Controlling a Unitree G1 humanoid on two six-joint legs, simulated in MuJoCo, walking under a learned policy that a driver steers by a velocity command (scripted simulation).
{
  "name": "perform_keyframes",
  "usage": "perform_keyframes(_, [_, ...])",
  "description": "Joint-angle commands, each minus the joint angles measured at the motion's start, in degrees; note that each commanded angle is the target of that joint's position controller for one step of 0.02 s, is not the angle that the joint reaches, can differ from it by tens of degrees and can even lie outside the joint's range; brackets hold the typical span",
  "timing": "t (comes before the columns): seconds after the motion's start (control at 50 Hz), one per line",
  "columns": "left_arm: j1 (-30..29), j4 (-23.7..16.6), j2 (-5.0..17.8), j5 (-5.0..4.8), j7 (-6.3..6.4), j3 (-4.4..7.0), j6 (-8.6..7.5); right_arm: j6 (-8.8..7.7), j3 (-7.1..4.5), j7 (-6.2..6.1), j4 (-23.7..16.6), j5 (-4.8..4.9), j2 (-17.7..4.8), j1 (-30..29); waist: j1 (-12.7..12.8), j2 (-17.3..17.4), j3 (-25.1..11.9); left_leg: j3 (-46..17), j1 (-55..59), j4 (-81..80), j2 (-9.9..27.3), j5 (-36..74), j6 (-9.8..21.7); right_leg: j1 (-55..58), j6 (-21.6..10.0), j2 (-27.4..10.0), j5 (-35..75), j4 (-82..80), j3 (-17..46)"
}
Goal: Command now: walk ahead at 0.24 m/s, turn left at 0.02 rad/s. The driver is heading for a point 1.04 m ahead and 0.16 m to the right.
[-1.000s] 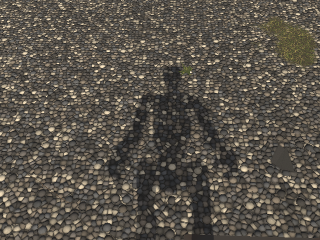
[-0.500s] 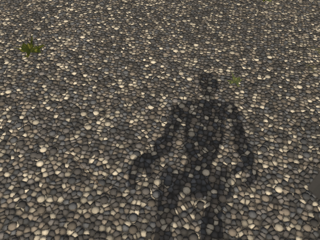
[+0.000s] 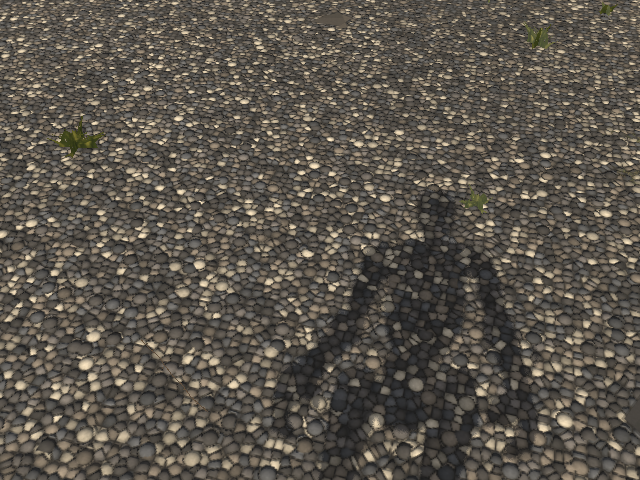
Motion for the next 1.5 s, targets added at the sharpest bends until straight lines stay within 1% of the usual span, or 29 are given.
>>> perform_keyframes(0.02, [2.9,-0.6,9.6,0.44,-0.09,2.79,-0.94,-1.98,-0.85,0.73,-4.5,-0.38,-4.7,-4.6,1.6,-6.0,8.1,2.0,-14.3,10.1,3.5,-3.9,0.5,-1.9,-10.9,-20.5,-27.1,-18.5,25.7])
perform_keyframes(0.14, [-1.1,-0.6,9.1,-0.30,-1.01,3.40,-2.36,-3.96,-1.33,1.04,-0.5,0.39,-3.7,6.2,-4.4,-3.4,5.1,7.5,12.1,-8.4,-0.1,5.1,1.6,-15.4,-5.9,-10.5,-17.7,-7.7,9.7])
perform_keyframes(0.16, [-2.4,-1.6,6.6,0.13,-1.19,2.68,-2.71,-4.37,-1.97,0.50,0.9,0.03,-5.9,11.2,-6.3,2.4,4.3,-0.9,19.1,-13.4,5.4,-1.3,2.5,-22.3,-4.2,-7.3,-16.7,1.9,5.8])
perform_keyframes(0.18, [-3.9,-4.0,1.0,-0.23,-1.79,1.08,-3.27,-4.69,-3.12,0.07,1.4,-0.15,-11.0,17.5,-8.1,15.7,1.3,-26.1,24.0,-25.0,20.3,-21.4,6.8,-31.2,-1.3,0.0,-15.6,20.9,-2.6])
perform_keyframes(0.2, [-5.1,-4.6,5.4,0.98,-1.78,2.04,-3.30,-4.40,-3.54,0.20,2.7,-0.04,-12.2,17.7,-6.9,11.4,5.8,-35.0,18.2,-27.9,25.4,-25.6,10.7,-35.5,-2.1,-0.2,-16.3,30.7,0.1])
perform_keyframes(0.22, [-4.9,-4.1,6.6,1.01,-2.15,2.38,-3.48,-4.56,-3.00,0.35,1.0,0.03,-9.7,12.2,-3.5,4.9,9.0,-30.4,14.6,-26.7,23.5,-22.5,10.5,-36.1,-2.7,-3.6,-10.6,34.8,3.0])
perform_keyframes(0.26, [-2.4,-2.4,5.4,0.80,-3.13,2.17,-4.14,-5.58,-2.27,0.51,-0.8,0.59,-7.0,7.1,-0.4,3.3,7.5,-20.0,13.5,-27.2,18.0,-8.4,7.6,-33.0,-1.8,-6.4,-1.9,34.6,2.3])
perform_keyframes(0.36, [-7.4,-3.7,3.7,1.51,-3.64,1.70,-3.09,-6.76,-1.24,0.28,2.3,1.19,-4.2,13.2,-1.3,3.9,5.4,-7.2,16.5,-25.0,14.1,23.0,7.2,-34.7,2.0,-6.9,4.7,34.2,-2.5])
perform_keyframes(0.5, [-20.2,-9.6,1.6,0.48,-3.34,0.13,-2.98,-6.51,-0.86,-0.18,4.2,0.72,-4.2,15.6,-3.2,5.6,8.2,-1.7,14.1,-24.6,13.1,38.8,7.4,-28.1,1.4,-4.1,10.4,14.7,-7.1])
perform_keyframes(0.56, [-15.8,-9.2,3.4,0.42,-2.45,0.80,-3.40,-6.68,-1.15,-0.40,4.3,0.81,-5.3,13.1,0.1,5.8,5.7,0.1,16.6,-18.7,14.5,56.2,6.1,-19.1,-1.9,-1.5,9.0,10.4,-7.6])
perform_keyframes(0.6, [-1.2,-4.5,5.8,0.39,-1.48,2.23,-4.15,-6.29,-1.58,-0.58,4.0,0.74,-6.4,11.1,6.4,5.2,-2.2,1.7,16.9,-2.1,13.6,65.7,4.4,-4.1,-4.2,1.2,8.1,6.9,-7.4])
perform_keyframes(0.62, [8.0,-1.6,7.6,1.07,-0.76,3.20,-4.58,-6.18,-1.51,-0.44,3.5,0.94,-6.3,10.5,10.0,3.9,-6.8,2.7,9.2,10.4,11.6,55.2,3.7,9.0,-5.7,-2.3,7.7,4.9,-3.8])
perform_keyframes(0.64, [15.4,-0.5,13.3,2.50,-0.15,4.66,-4.71,-6.18,-0.54,0.01,1.8,1.66,-1.6,13.9,9.5,-5.6,-14.3,5.7,-5.3,30.6,5.9,26.8,2.3,23.3,-9.7,-18.4,-2.4,3.4,16.7])
perform_keyframes(0.66, [13.6,-0.5,13.8,1.35,-0.93,4.90,-3.97,-6.15,-1.12,0.42,2.4,2.02,-1.1,17.4,6.4,-11.8,-18.0,1.2,-18.6,46.3,-3.1,-7.8,1.8,27.1,-15.9,-26.8,-5.0,-6.8,42.4])
perform_keyframes(0.68, [6.1,-1.4,11.4,-0.37,-1.30,4.66,-3.87,-5.98,-2.02,0.31,1.2,0.81,-4.4,12.8,3.7,-5.9,-8.8,-1.9,-23.1,48.0,1.7,-2.9,2.7,18.7,-14.9,-24.5,-10.2,-9.1,36.6])
perform_keyframes(0.7, [1.2,-2.4,6.9,-0.65,-1.53,3.58,-4.27,-6.26,-2.06,0.63,0.0,0.50,-4.2,8.0,2.8,-2.3,-1.8,-1.1,-23.4,45.2,4.3,2.0,2.9,9.8,-13.7,-22.5,-8.5,-11.0,28.0])
perform_keyframes(0.74, [-0.2,-1.1,2.7,-0.11,-1.42,2.36,-5.41,-5.69,-2.01,1.08,-0.7,-0.02,-2.1,5.9,-0.6,-1.3,3.0,-0.9,-18.1,38.2,7.6,5.2,2.5,-1.1,-10.3,-17.4,2.2,-13.9,17.7])
perform_keyframes(0.82, [4.9,1.9,3.2,-0.14,-1.30,2.19,-7.08,-3.60,-1.81,2.09,-1.5,-0.50,0.1,4.3,-2.4,-2.2,3.4,1.6,-17.7,31.8,8.7,8.2,0.5,-3.8,-9.5,-14.4,13.2,-16.1,9.0])
perform_keyframes(1.04, [16.5,5.8,3.6,0.18,-0.39,1.57,-6.52,-3.96,-0.88,2.35,-10.0,0.45,0.4,-19.3,3.9,-3.6,6.0,7.7,-23.6,3.7,6.2,21.9,-0.6,10.3,-6.7,-13.2,30.5,-14.5,2.3])
perform_keyframes(1.1, [15.8,6.3,4.4,0.77,0.17,1.78,-6.15,-4.61,-1.33,2.07,-10.8,0.45,-0.7,-18.9,2.4,-4.0,5.5,7.9,-20.7,0.2,4.5,15.8,1.6,15.3,-6.6,-15.2,41.1,-9.7,2.0])
perform_keyframes(1.14, [14.1,6.2,5.4,0.87,0.28,2.05,-5.98,-5.25,-2.35,1.31,-8.2,0.36,-2.3,-9.7,-1.7,-4.7,0.8,9.0,-9.1,-2.8,1.0,11.7,3.9,15.7,-5.3,-14.7,54.9,1.2,0.8])
perform_keyframes(1.16, [13.0,6.0,5.3,0.47,0.14,1.98,-5.84,-5.82,-3.19,0.76,-5.1,-0.11,-3.7,-0.1,-5.9,-3.5,-4.0,8.7,3.2,-6.4,1.0,14.7,5.6,11.5,-4.2,-12.9,52.3,11.8,-1.0])
perform_keyframes(1.18, [12.4,4.1,3.7,-0.18,-0.06,1.36,-6.09,-6.19,-4.55,0.00,-2.9,-1.57,-8.0,10.2,-9.3,0.5,-10.9,-3.0,18.7,-6.4,12.0,10.9,8.7,-0.6,-3.3,-10.5,34.6,27.7,-2.6])
perform_keyframes(1.2, [19.9,3.5,-2.5,-2.40,-0.69,0.35,-5.92,-5.77,-5.90,0.15,-2.7,-2.07,-12.8,12.5,-5.6,13.8,-17.6,-31.6,33.4,-11.5,29.0,9.0,17.4,-22.3,-0.7,0.8,-11.0,49.7,-5.2])
perform_keyframes(1.22, [15.6,4.1,4.3,-0.85,-0.16,2.20,-5.47,-5.10,-5.48,0.76,-3.3,0.28,-9.5,8.5,-5.6,3.2,-14.1,-32.8,28.4,-14.8,26.6,5.9,15.8,-26.8,-1.8,-1.1,-12.4,53.8,3.0])
perform_keyframes(1.26, [8.9,2.2,2.6,-0.68,-0.45,2.32,-5.77,-5.82,-3.78,1.10,-4.5,0.51,-3.1,-0.9,-1.8,0.6,-1.1,-16.4,12.6,-19.2,22.1,12.3,11.4,-26.3,-2.0,-5.8,-3.5,48.9,3.4])
perform_keyframes(1.3, [9.5,2.7,0.9,0.73,-1.16,2.46,-4.21,-6.67,-2.80,0.54,-3.3,0.60,0.2,-1.5,1.1,2.3,1.8,-7.0,5.0,-21.8,17.7,16.9,7.2,-21.7,-1.2,-7.6,-1.0,44.5,3.2])
perform_keyframes(1.4, [3.4,-0.1,-0.6,0.94,-2.57,2.73,-1.86,-8.33,-3.17,0.10,-1.5,0.89,-1.9,3.7,1.9,3.0,3.7,2.7,4.4,-24.5,16.4,23.9,5.8,-27.2,0.3,-8.7,5.9,40.6,1.3])
perform_keyframes(1.5, [-7.6,-4.5,-1.4,0.56,-3.32,2.00,-2.15,-8.26,-2.78,-0.30,-0.9,0.81,-1.6,6.7,-0.1,3.2,5.8,10.1,6.8,-24.5,14.4,30.4,4.2,-29.4,0.9,-7.9,15.0,25.2,-2.4])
